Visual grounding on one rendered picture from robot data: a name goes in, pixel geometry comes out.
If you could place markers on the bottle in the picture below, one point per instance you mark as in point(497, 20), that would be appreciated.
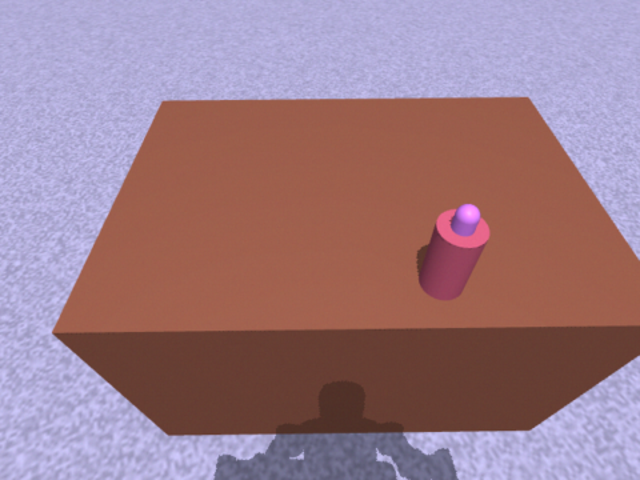
point(457, 241)

